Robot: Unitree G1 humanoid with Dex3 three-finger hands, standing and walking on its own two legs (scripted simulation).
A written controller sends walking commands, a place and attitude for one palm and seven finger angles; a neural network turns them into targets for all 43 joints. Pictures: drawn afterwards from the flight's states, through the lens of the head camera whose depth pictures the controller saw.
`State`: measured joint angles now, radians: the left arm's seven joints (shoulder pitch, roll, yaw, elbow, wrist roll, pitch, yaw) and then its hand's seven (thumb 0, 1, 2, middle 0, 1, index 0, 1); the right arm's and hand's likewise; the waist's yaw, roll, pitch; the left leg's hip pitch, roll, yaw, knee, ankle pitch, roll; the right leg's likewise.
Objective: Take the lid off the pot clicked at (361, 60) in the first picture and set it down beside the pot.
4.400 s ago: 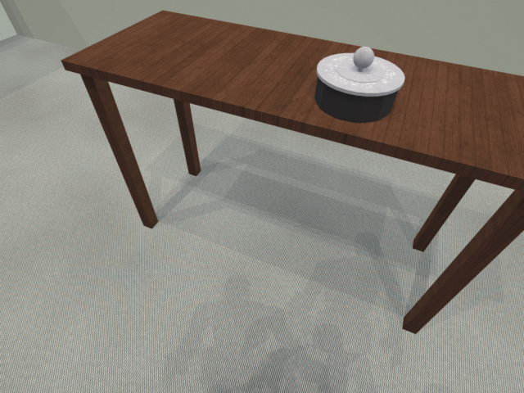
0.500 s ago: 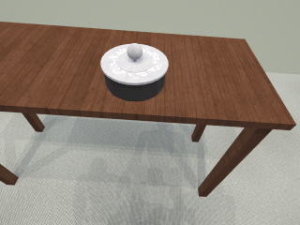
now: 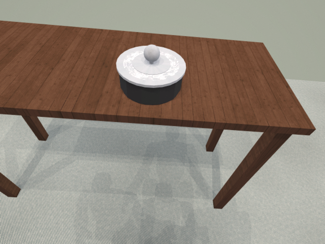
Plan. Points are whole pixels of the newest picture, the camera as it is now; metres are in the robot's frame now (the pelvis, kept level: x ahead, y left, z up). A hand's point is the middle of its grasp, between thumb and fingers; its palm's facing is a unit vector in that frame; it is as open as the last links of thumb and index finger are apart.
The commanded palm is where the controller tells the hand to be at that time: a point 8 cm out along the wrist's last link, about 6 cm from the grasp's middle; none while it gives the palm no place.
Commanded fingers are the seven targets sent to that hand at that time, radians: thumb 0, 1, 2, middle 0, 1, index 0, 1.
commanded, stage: look again from close up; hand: left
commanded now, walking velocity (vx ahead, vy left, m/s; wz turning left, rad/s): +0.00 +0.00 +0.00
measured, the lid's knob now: (151, 53) +0.57 +0.09 +0.17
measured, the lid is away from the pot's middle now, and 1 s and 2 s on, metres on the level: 0.00 0.00 0.00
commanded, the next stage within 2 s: shuffle to correct the standing spot in 1.42 s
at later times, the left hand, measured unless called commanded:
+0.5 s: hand out of the picture -0.03 +0.14 -0.18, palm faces +0.03 -0.98 -0.18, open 7.4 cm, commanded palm none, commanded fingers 0.00 0.90 0.90 -0.20 -0.30 -0.20 -0.30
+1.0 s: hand out of the picture +0.02 +0.12 -0.17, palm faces +0.03 -0.98 -0.18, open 7.4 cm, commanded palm none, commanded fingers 0.00 0.90 0.90 -0.20 -0.30 -0.20 -0.30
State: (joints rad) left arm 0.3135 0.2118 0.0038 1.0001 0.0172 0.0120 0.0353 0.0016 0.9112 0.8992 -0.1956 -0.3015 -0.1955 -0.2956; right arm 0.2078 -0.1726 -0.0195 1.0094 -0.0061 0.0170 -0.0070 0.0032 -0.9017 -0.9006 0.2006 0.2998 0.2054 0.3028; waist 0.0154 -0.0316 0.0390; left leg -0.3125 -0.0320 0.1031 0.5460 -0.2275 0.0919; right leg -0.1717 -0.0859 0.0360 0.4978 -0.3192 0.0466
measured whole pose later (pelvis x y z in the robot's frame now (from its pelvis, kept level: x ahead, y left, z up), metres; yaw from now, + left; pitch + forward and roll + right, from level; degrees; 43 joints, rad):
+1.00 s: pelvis +0.01 -0.05 +0.00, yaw +0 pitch +0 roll +0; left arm 0.29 0.16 0.00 1.03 0.01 -0.01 0.03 0.00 0.91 0.90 -0.20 -0.30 -0.20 -0.30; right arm 0.22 -0.16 -0.03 1.06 0.00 0.00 -0.02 0.00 -0.92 -0.90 0.20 0.30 0.20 0.30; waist 0.00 -0.02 0.05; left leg -0.29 0.02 0.08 0.51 -0.21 0.02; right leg -0.17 -0.03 0.02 0.49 -0.32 0.03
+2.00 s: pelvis +0.09 -0.05 +0.00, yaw +0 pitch +1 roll +0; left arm 0.26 0.18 0.06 1.02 0.01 0.01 0.00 0.01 0.91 0.90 -0.20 -0.30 -0.19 -0.30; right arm 0.34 -0.14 -0.02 1.05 -0.03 -0.05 -0.04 0.00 -0.90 -0.90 0.20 0.30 0.20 0.30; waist -0.04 -0.02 0.08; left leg -0.19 0.02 0.07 0.55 -0.37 0.01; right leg -0.41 -0.02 -0.04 1.07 -0.55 -0.02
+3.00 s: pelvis +0.06 +0.02 +0.00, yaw +1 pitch -1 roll +0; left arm 0.34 0.15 0.00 0.96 0.01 0.03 0.02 0.01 0.91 0.90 -0.20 -0.30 -0.20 -0.30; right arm 0.35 -0.20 -0.03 0.96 -0.01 0.03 -0.02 0.00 -0.92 -0.90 0.20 0.30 0.20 0.30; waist 0.01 0.02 0.02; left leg -0.27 -0.06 0.08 0.49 -0.22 0.09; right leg -0.30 0.00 0.02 0.55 -0.27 -0.03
